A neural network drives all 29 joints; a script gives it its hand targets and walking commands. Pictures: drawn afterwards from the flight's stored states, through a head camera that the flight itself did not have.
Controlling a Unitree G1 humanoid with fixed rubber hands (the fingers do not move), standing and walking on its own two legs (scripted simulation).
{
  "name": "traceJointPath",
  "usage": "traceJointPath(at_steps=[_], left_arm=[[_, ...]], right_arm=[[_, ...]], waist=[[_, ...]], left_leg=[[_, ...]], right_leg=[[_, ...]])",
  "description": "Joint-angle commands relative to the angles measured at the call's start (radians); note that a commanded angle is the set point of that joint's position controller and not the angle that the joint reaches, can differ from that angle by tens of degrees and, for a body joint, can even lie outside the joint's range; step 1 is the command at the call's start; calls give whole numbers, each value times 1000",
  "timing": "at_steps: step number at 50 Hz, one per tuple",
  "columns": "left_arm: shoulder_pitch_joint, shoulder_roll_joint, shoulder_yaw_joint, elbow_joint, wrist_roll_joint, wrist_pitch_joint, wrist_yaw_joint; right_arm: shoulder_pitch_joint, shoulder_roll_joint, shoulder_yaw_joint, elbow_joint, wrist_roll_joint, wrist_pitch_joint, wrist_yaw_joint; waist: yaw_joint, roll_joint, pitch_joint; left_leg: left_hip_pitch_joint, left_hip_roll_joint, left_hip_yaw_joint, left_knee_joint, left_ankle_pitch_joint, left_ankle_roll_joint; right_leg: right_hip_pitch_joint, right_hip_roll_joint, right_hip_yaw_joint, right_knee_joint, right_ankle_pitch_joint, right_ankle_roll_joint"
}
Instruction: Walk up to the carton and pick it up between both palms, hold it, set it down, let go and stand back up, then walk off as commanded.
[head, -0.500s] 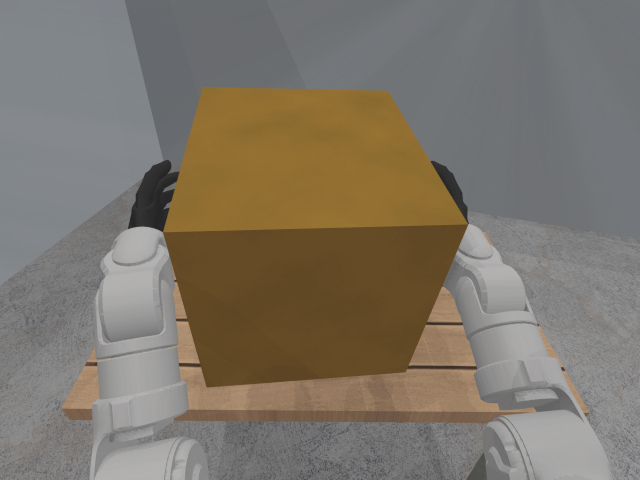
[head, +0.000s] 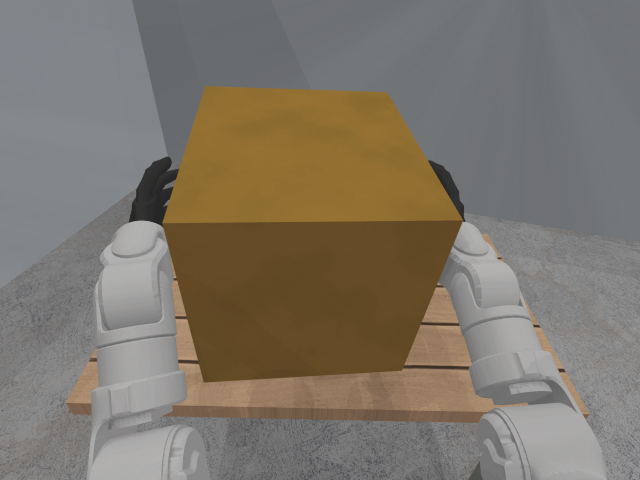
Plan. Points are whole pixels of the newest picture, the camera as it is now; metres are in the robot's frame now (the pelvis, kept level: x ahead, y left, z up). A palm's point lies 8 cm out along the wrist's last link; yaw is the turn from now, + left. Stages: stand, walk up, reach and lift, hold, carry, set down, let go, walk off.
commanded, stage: hold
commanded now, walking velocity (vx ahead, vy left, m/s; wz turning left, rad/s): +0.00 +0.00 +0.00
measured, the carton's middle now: (302, 226) +0.41 +0.01 +0.18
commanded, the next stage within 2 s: none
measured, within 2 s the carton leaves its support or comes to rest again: neither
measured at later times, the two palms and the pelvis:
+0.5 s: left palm (152, 227) +0.35 +0.19 +0.22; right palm (443, 226) +0.36 -0.16 +0.20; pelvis +0.00 +0.00 +0.00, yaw +0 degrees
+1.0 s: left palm (152, 228) +0.35 +0.19 +0.22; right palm (443, 226) +0.36 -0.16 +0.20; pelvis +0.00 +0.00 +0.00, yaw +0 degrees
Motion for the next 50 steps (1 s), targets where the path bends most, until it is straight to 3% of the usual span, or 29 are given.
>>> traceJointPath(at_steps=[1, 5, 6, 13, 15, 33, 39, 40, 50], left_arm=[[-612, -453, -418, -70, -132, -49, -115], [-607, -466, -440, -84, -139, -48, -117], [-599, -457, -423, -62, -126, -46, -115], [-585, -467, -451, -109, -144, -51, -117], [-590, -453, -419, -83, -123, -48, -117], [-554, -467, -474, -159, -143, -38, -110], [-537, -444, -439, -144, -120, -27, -121], [-538, -447, -435, -135, -129, -31, -123], [-569, -452, -444, -126, -137, -38, -115]], right_arm=[[-766, 490, 376, -256, 84, -63, 118], [-747, 481, 361, -263, 84, -67, 115], [-757, 482, 363, -250, 82, -64, 114], [-745, 482, 387, -298, 98, -69, 105], [-745, 486, 380, -272, 94, -61, 110], [-706, 467, 401, -321, 113, -57, 106], [-671, 460, 399, -290, 111, -39, 104], [-709, 467, 406, -329, 117, -48, 104], [-731, 475, 393, -312, 103, -56, 110]], waist=[[5, 64, -306], [-21, 87, -333], [-8, 80, -308], [-21, 73, -333], [-3, 70, -286], [-20, 95, -315], [-14, 75, -275], [-3, 61, -301], [-7, 79, -310]], left_leg=[[-108, -40, 25, -83, 63, 8], [-89, -39, 23, -77, 83, 0], [-98, -41, 25, -80, 75, 4], [-62, -42, 17, -63, 151, -4], [-88, -43, 22, -76, 104, 3], [-39, -38, 11, -54, 194, -14], [-61, -44, 19, -65, 147, -3], [-67, -44, 19, -66, 147, 1], [-74, -44, 19, -68, 127, 0]], right_leg=[[207, -10, 68, -26, 97, 57], [212, -7, 70, -24, 119, 58], [213, -7, 73, -31, 110, 56], [222, -2, 66, -25, 174, 59], [209, -4, 71, -34, 127, 58], [204, 3, 67, -22, 188, 57], [218, -2, 70, -28, 176, 61], [221, -1, 70, -27, 173, 63], [206, -2, 68, -28, 153, 56]])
